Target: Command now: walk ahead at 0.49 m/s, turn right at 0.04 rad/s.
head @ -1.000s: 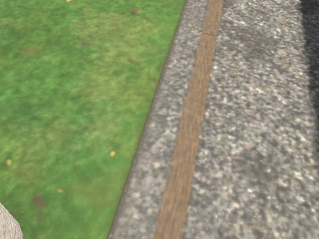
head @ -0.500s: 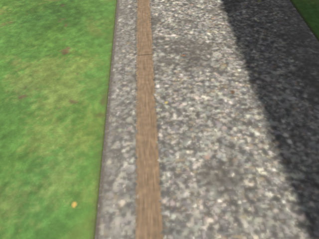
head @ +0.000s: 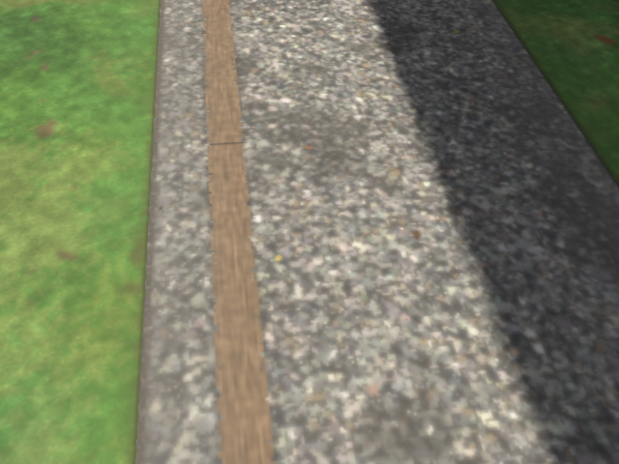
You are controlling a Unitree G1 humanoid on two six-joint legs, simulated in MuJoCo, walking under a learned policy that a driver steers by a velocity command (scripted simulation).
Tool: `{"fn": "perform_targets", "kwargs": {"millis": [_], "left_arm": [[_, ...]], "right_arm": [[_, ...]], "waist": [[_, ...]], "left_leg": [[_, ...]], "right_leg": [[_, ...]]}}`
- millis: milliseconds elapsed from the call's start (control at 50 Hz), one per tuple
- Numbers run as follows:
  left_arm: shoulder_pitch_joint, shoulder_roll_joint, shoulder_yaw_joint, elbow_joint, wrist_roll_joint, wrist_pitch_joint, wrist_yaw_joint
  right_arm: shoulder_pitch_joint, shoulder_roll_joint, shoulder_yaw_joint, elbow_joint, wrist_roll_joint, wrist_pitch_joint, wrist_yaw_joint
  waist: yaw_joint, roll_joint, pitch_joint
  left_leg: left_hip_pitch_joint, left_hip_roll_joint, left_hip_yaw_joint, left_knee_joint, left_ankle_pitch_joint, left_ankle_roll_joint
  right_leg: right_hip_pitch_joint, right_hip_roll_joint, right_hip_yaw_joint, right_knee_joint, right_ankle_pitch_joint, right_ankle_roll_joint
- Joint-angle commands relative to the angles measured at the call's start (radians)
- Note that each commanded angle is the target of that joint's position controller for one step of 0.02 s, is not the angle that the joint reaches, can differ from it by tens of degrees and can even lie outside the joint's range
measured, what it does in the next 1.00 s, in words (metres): walks ahead, turning left: right foot, then left foot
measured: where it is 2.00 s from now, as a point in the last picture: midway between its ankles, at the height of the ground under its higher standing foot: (255, 406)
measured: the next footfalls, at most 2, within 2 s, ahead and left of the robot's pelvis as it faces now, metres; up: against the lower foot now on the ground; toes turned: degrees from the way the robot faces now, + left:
right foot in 0.28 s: +0.34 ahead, -0.11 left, +0.00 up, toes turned +1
left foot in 0.76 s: +0.28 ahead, +0.10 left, +0.00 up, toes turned +25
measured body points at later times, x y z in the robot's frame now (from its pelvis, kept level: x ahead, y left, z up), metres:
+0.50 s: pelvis +0.23 -0.04 -0.01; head +0.27 -0.05 +0.44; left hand +0.28 +0.23 -0.13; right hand +0.34 -0.29 -0.15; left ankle +0.20 +0.09 -0.66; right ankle +0.30 -0.11 -0.75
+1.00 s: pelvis +0.26 +0.01 +0.00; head +0.27 +0.05 +0.44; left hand +0.23 +0.30 -0.14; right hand +0.48 -0.19 -0.11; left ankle +0.25 +0.09 -0.75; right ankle +0.31 -0.13 -0.68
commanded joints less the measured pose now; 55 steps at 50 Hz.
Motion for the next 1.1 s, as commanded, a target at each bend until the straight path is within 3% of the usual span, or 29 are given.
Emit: {"fn": "perform_targets", "kwargs": {"millis": [20,100,180,220,240,260,280,300,320,360,380,400,460,540,620,720,740,760,780,800,820,860,900,940,980,1020,1100], "left_arm": [[-0.073,0.039,0.002,-0.069,-0.001,-0.001,-0.005],[-0.217,0.010,-0.017,-0.112,-0.010,-0.008,-0.008],[-0.289,0.031,-0.015,-0.145,-0.012,-0.016,0.001],[-0.211,0.042,-0.011,-0.123,-0.008,-0.031,0.012],[-0.112,0.061,-0.003,-0.088,-0.007,-0.043,0.022],[0.028,0.089,0.008,-0.047,0.004,-0.059,0.035],[0.171,0.165,0.027,-0.024,0.029,-0.071,0.052],[0.178,0.253,0.049,-0.041,0.031,-0.060,0.045],[0.169,0.185,0.043,-0.062,-0.022,-0.040,0.040],[0.014,0.069,0.008,-0.076,-0.023,-0.036,0.047],[-0.005,0.043,-0.001,-0.075,-0.023,-0.036,0.056],[-0.018,0.040,-0.002,-0.070,-0.027,-0.033,0.064],[-0.024,0.069,0.006,-0.073,-0.022,-0.043,0.065],[-0.040,0.079,0.010,-0.076,-0.013,-0.030,0.067],[-0.013,0.120,0.025,-0.073,-0.011,-0.010,0.062],[0.016,0.165,0.049,-0.072,-0.012,0.027,0.054],[0.015,0.171,0.053,-0.070,-0.015,0.036,0.055],[0.055,0.158,0.055,-0.057,-0.008,0.046,0.053],[0.087,0.096,0.043,-0.079,-0.004,0.057,0.045],[0.018,0.063,0.029,-0.139,-0.015,0.073,0.059],[-0.028,0.100,0.034,-0.139,-0.012,0.087,0.062],[-0.027,0.081,0.033,-0.127,-0.030,0.076,0.059],[-0.007,0.110,0.042,-0.116,-0.006,0.069,0.054],[0.010,0.100,0.041,-0.113,-0.013,0.075,0.050],[0.003,0.087,0.036,-0.118,-0.011,0.079,0.043],[-0.040,0.090,0.034,-0.131,-0.003,0.081,0.033],[-0.049,0.071,0.022,-0.125,-0.002,0.056,0.016]], "right_arm": [[0.042,-0.114,-0.019,-0.019,0.006,-0.017,-0.002],[0.096,-0.117,-0.015,0.012,0.005,-0.018,-0.007],[0.138,-0.134,-0.015,0.041,-0.003,-0.008,-0.021],[0.104,-0.141,-0.016,0.041,-0.009,-0.001,-0.029],[0.088,-0.148,-0.018,0.038,-0.008,-0.001,-0.030],[0.062,-0.153,-0.019,0.031,0.006,0.000,-0.029],[0.057,-0.125,-0.012,-0.008,0.025,-0.004,-0.028],[0.222,0.002,0.012,-0.019,0.073,0.009,-0.039],[0.181,-0.138,-0.028,0.007,0.034,0.030,-0.055],[0.065,-0.102,-0.033,-0.018,0.012,0.042,-0.045],[0.039,-0.092,-0.038,-0.021,-0.004,0.057,-0.034],[0.058,-0.078,-0.040,-0.021,-0.016,0.077,-0.023],[0.069,-0.053,-0.044,-0.036,-0.017,0.113,-0.011],[-0.048,-0.060,-0.041,-0.098,-0.022,0.139,0.003],[-0.148,-0.068,-0.032,-0.152,-0.020,0.147,0.021],[-0.197,-0.094,-0.040,-0.209,-0.014,0.143,0.022],[-0.174,-0.090,-0.040,-0.209,-0.015,0.133,0.020],[-0.131,-0.115,-0.046,-0.195,-0.019,0.116,0.012],[-0.093,-0.221,-0.068,-0.197,-0.031,0.097,-0.003],[-0.067,-0.331,-0.099,-0.201,-0.013,0.100,-0.006],[-0.012,-0.286,-0.096,-0.184,-0.002,0.103,-0.009],[-0.130,-0.208,-0.070,-0.198,-0.004,0.113,-0.022],[-0.195,-0.168,-0.058,-0.225,0.005,0.114,-0.027],[-0.172,-0.177,-0.059,-0.225,0.007,0.107,-0.020],[-0.129,-0.180,-0.059,-0.212,0.002,0.101,-0.017],[-0.103,-0.176,-0.056,-0.200,-0.009,0.100,-0.015],[-0.080,-0.181,-0.049,-0.170,-0.019,0.083,-0.011]], "waist": [[0.003,0.105,0.055],[-0.031,0.109,0.062],[-0.039,0.107,0.066],[0.003,0.113,0.038],[0.037,0.122,-0.012],[0.103,0.103,-0.086],[0.138,0.038,-0.221],[0.073,-0.200,-0.426],[0.093,-0.021,-0.463],[0.031,-0.013,-0.184],[0.017,-0.034,-0.113],[-0.010,-0.057,-0.084],[-0.046,-0.046,-0.104],[-0.042,-0.078,-0.069],[-0.005,-0.075,-0.073],[0.024,-0.082,-0.063],[0.005,-0.054,-0.066],[-0.007,0.030,-0.080],[0.001,0.296,-0.085],[-0.030,0.379,-0.057],[-0.055,0.212,-0.070],[0.007,0.168,-0.032],[0.024,0.176,-0.076],[0.025,0.126,-0.122],[0.006,0.133,-0.132],[-0.021,0.185,-0.086],[-0.032,0.171,-0.039]], "left_leg": [[0.008,0.248,-0.168,-0.166,0.270,0.106],[0.038,0.230,-0.113,-0.149,0.403,0.087],[0.153,0.277,-0.169,-0.077,0.538,0.097],[0.174,0.266,-0.170,0.044,0.772,0.070],[0.176,0.245,-0.175,0.151,0.878,0.049],[0.109,0.202,-0.152,0.325,0.825,0.020],[-0.092,0.147,-0.132,0.579,0.479,-0.003],[-0.391,-0.020,-0.045,0.973,-0.427,-0.038],[-0.396,0.011,-0.135,1.052,-0.424,-0.029],[-0.450,0.086,-0.129,0.991,-0.303,-0.045],[-0.437,0.109,-0.128,0.956,-0.264,-0.055],[-0.391,0.114,-0.115,0.937,-0.241,-0.071],[-0.345,0.098,-0.087,0.926,-0.190,-0.089],[-0.378,0.134,-0.062,0.748,-0.083,-0.094],[-0.311,0.127,-0.015,0.570,-0.065,-0.084],[-0.256,0.108,0.017,0.397,-0.193,-0.052],[-0.193,0.095,0.022,0.290,-0.130,-0.039],[-0.104,0.102,-0.040,0.167,-0.039,-0.023],[-0.016,0.330,-0.346,0.039,0.211,0.026],[-0.033,0.490,-0.582,0.023,0.436,0.202],[-0.006,0.455,-0.508,0.051,0.495,0.237],[-0.045,0.320,-0.360,0.055,0.408,0.171],[-0.019,0.264,-0.314,0.071,0.477,0.143],[0.005,0.264,-0.310,0.078,0.506,0.147],[0.014,0.256,-0.346,0.013,0.156,0.155],[-0.003,0.256,-0.408,-0.066,-0.217,0.160],[-0.036,0.277,-0.408,-0.108,-0.302,0.148]], "right_leg": [[-0.117,-0.028,-0.034,-0.099,0.099,0.030],[-0.055,0.007,-0.081,-0.331,0.208,0.032],[-0.030,0.038,-0.068,-0.437,0.174,0.010],[0.082,0.081,-0.065,-0.488,0.116,-0.011],[0.198,0.112,-0.067,-0.525,0.120,-0.025],[0.397,0.094,-0.059,-0.608,0.262,-0.046],[0.687,-0.095,0.086,-0.539,0.563,-0.082],[0.990,-0.454,0.426,-0.480,1.024,-0.259],[0.894,-0.398,0.415,-0.500,1.040,-0.258],[0.625,-0.299,0.193,-0.614,0.846,-0.185],[0.527,-0.259,0.131,-0.661,0.765,-0.156],[0.437,-0.232,0.077,-0.698,0.709,-0.144],[0.349,-0.228,-0.010,-0.733,0.677,-0.166],[0.309,-0.216,-0.094,-0.767,0.429,-0.158],[0.320,-0.234,-0.134,-0.747,0.278,-0.151],[0.383,-0.288,-0.121,-0.651,0.133,-0.113],[0.368,-0.273,-0.145,-0.590,0.096,-0.076],[0.329,-0.232,-0.177,-0.476,0.029,-0.019],[0.177,-0.116,-0.265,-0.192,-0.231,0.051],[-0.021,0.057,-0.167,-0.031,-0.496,0.092],[-0.037,0.032,-0.059,0.081,-0.456,0.098],[-0.038,0.015,-0.001,0.063,-0.290,0.090],[-0.009,0.034,-0.005,0.071,-0.212,0.087],[0.015,0.046,0.000,0.063,-0.198,0.091],[0.024,0.040,-0.005,-0.017,-0.186,0.095],[0.014,0.040,-0.010,-0.104,-0.183,0.090],[0.096,0.046,-0.036,-0.274,-0.183,0.065]]}}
